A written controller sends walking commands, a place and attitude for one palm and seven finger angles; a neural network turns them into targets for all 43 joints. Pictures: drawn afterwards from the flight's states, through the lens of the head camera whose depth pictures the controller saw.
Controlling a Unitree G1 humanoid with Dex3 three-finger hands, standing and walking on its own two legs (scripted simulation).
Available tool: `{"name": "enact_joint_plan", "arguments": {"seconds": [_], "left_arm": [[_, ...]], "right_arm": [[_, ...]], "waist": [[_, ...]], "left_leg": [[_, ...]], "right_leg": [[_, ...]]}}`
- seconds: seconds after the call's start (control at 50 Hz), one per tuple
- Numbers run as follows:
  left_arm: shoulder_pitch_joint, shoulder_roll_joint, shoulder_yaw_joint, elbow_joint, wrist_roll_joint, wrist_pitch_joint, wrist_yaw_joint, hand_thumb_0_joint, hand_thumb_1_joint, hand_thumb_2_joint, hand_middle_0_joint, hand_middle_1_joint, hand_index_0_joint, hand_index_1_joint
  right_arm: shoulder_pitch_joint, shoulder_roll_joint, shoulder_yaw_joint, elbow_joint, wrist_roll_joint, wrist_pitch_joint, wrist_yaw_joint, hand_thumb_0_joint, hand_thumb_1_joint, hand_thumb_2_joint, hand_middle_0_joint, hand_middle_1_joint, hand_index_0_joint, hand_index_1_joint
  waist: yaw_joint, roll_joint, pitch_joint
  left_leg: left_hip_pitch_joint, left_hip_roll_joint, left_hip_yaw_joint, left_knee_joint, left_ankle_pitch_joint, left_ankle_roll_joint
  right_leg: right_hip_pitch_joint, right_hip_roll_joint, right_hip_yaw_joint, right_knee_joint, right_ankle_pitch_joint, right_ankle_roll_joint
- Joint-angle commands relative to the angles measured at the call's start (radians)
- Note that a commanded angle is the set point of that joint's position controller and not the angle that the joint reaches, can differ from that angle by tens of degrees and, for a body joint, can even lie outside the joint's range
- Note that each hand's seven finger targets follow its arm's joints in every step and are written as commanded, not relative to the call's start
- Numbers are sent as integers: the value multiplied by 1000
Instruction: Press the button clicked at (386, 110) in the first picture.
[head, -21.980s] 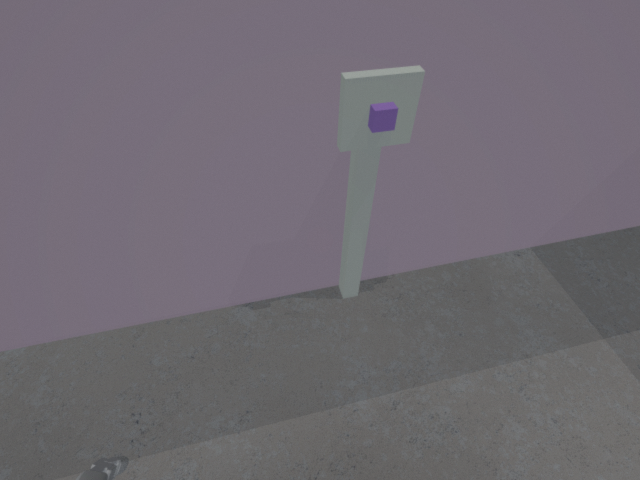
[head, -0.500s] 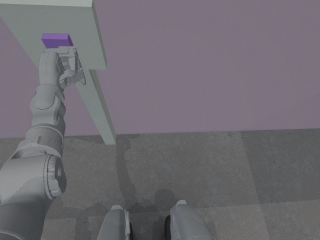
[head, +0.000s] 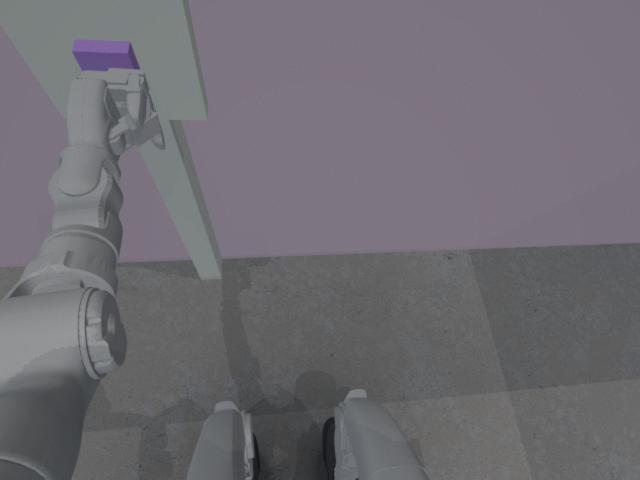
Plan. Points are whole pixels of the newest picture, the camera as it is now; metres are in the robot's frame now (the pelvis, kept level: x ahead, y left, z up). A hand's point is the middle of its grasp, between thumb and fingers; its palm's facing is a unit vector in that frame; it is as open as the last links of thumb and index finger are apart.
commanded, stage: pull the fist back off the button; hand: left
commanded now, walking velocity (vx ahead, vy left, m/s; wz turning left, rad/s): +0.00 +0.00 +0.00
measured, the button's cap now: (112, 61) +0.58 +0.19 +0.11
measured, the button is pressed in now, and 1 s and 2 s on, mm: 11 0 0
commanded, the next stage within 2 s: draw the hand back to the body in 0.86 s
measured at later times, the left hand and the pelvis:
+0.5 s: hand (147, 142) +0.50 +0.16 +0.07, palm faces +0.00 -1.00 -0.02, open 3.3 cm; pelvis +0.03 +0.00 +0.02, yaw -1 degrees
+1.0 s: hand (141, 189) +0.43 +0.16 +0.08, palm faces -0.03 -1.00 -0.02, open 3.1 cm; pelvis +0.06 +0.00 +0.03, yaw +1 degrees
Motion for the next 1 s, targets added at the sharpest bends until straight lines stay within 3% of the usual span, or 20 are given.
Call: {"name": "enact_joint_plan", "arguments": {"seconds": [0.0, 0.04, 0.14, 0.22, 0.3, 0.38, 0.42, 0.48, 0.5, 0.58, 0.62, 0.68, 0.72, 0.76, 0.8, 0.82, 0.84, 0.9, 0.94, 0.98], "left_arm": [[-527, 269, 74, -208, -27, 0, 25, 0, 900, 900, -1300, -1500, -1300, -1500], [-499, 218, 43, -226, -29, 4, 22, 0, 900, 900, -1300, -1500, -1300, -1500], [-384, 195, 62, -277, -47, 1, 22, 0, 900, 900, -1300, -1500, -1300, -1500], [-312, 170, 56, -299, -52, -3, 24, 0, 900, 900, -1300, -1500, -1300, -1500], [-225, 117, 34, -365, -59, -16, 28, 0, 900, 900, -1300, -1500, -1300, -1500], [-95, 89, 30, -418, -76, -20, 21, 0, 900, 900, -1300, -1500, -1300, -1500], [-35, 103, 45, -485, -81, -30, 19, 0, 900, 900, -1300, -1500, -1300, -1500], [71, 24, -11, -650, -100, -48, 7, 0, 900, 900, -1300, -1500, -1300, -1500], [112, -21, -44, -684, -113, -50, 3, 0, 900, 900, -1300, -1500, -1300, -1500], [279, -50, -60, -747, -141, -26, -10, 0, 900, 900, -1300, -1500, -1300, -1500], [299, -30, -48, -760, -138, -14, -10, 0, 900, 900, -1300, -1500, -1300, -1500], [392, -65, -68, -840, -148, -15, -16, 0, 900, 900, -1300, -1500, -1300, -1500], [445, -64, -65, -917, -155, -30, -18, 0, 900, 900, -1300, -1500, -1300, -1500], [444, -129, -135, -978, -164, -38, -25, 0, 900, 900, -1300, -1500, -1300, -1500], [399, -109, -127, -935, -161, -36, -24, 0, 900, 900, -1300, -1500, -1300, -1500], [380, -99, -120, -912, -152, -34, -23, 0, 900, 900, -1300, -1500, -1300, -1500], [347, -130, -152, -900, -147, -30, -26, 0, 900, 900, -1300, -1500, -1300, -1500], [338, -94, -118, -878, -141, -18, -23, 0, 900, 900, -1300, -1500, -1300, -1500], [355, -128, -144, -901, -142, -10, -25, 0, 900, 900, -1300, -1500, -1300, -1500], [454, -87, -106, -1000, -158, 3, -23, 0, 900, 900, -1300, -1500, -1300, -1500]], "right_arm": [[154, -189, -66, -63, -2, -17, -14, 0, -900, -900, 200, 300, 200, 300], [146, -184, -69, -73, 0, -12, -10, 0, -900, -900, 200, 300, 200, 300], [136, -178, -76, -96, 2, -1, -2, 0, -900, -900, 200, 300, 200, 300], [126, -173, -80, -105, 8, 10, 1, 0, -900, -900, 200, 300, 200, 300], [111, -164, -89, -118, 10, 17, 5, 0, -900, -900, 200, 300, 200, 300], [98, -158, -93, -133, 16, 28, 9, 0, -900, -900, 200, 300, 200, 300], [88, -153, -96, -147, 19, 31, 9, 0, -900, -900, 200, 300, 200, 300], [67, -135, -104, -168, 27, 35, 12, 0, -900, -900, 200, 300, 200, 300], [59, -130, -104, -173, 29, 33, 14, 0, -900, -900, 200, 300, 200, 300], [43, -128, -111, -164, 42, 35, 12, 0, -900, -900, 200, 300, 200, 300], [33, -128, -110, -157, 44, 36, 7, 0, -900, -900, 200, 300, 200, 300], [7, -117, -110, -174, 45, 30, 7, 0, -900, -900, 200, 300, 200, 300], [-9, -110, -113, -180, 44, 20, 5, 0, -900, -900, 200, 300, 200, 300], [-24, -102, -110, -181, 45, 10, 6, 0, -900, -900, 200, 300, 200, 300], [-23, -111, -109, -157, 42, 5, -3, 0, -900, -900, 200, 300, 200, 300], [-28, -114, -110, -148, 42, 4, -6, 0, -900, -900, 200, 300, 200, 300], [-38, -110, -108, -145, 42, 0, -7, 0, -900, -900, 200, 300, 200, 300], [-40, -118, -110, -143, 40, -4, -12, 0, -900, -900, 200, 300, 200, 300], [-52, -112, -107, -154, 40, -8, -10, 0, -900, -900, 200, 300, 200, 300], [-63, -112, -108, -189, 44, -10, -8, 0, -900, -900, 200, 300, 200, 300]], "waist": [[-39, 87, -434], [-29, 110, -445], [9, 85, -471], [20, 44, -424], [43, 62, -437], [67, 22, -422], [92, 37, -454], [107, 62, -524], [102, 68, -510], [106, 6, -421], [107, 8, -377], [125, 25, -382], [142, 74, -417], [124, 71, -417], [97, 7, -358], [94, 1, -347], [85, 23, -328], [103, 33, -362], [116, 68, -416], [156, 84, -501]], "left_leg": [[322, -33, -67, -189, -67, 10], [355, -33, -68, -197, -58, 5], [385, -32, -58, -203, 1, 3], [380, -30, -50, -215, 8, 3], [436, -30, -43, -228, 51, -1], [446, -30, -27, -241, 112, -3], [460, -34, -16, -242, 168, -5], [568, -30, -9, -247, 307, -10], [591, -28, -11, -245, 350, -10], [562, -27, 2, -262, 361, -8], [535, -31, 5, -265, 357, -6], [554, -36, 9, -270, 386, -8], [611, -33, 6, -266, 460, -13], [651, -27, -4, -261, 485, -15], [597, -27, -10, -251, 423, -11], [580, -27, -14, -247, 397, -13], [572, -32, -15, -246, 359, -14], [584, -35, -23, -241, 362, -17], [630, -35, -26, -244, 407, -22], [697, -35, -22, -268, 475, -24]], "right_leg": [[166, 46, 72, -176, -62, -9], [152, 44, 66, -174, -54, -10], [199, 47, 63, -177, -17, -10], [218, 48, 62, -187, -10, -9], [234, 50, 56, -191, 23, -13], [300, 52, 57, -205, 80, -13], [354, 51, 62, -200, 139, -16], [408, 55, 58, -199, 264, -18], [404, 56, 55, -201, 297, -19], [452, 54, 53, -225, 348, -11], [464, 48, 57, -225, 369, -10], [491, 44, 57, -223, 397, -12], [499, 40, 58, -215, 430, -15], [473, 41, 51, -216, 425, -11], [448, 42, 52, -213, 397, -9], [432, 40, 53, -206, 384, -7], [409, 37, 50, -205, 350, -8], [408, 33, 50, -194, 330, -15], [415, 30, 47, -191, 345, -16], [500, 32, 50, -207, 394, -17]]}}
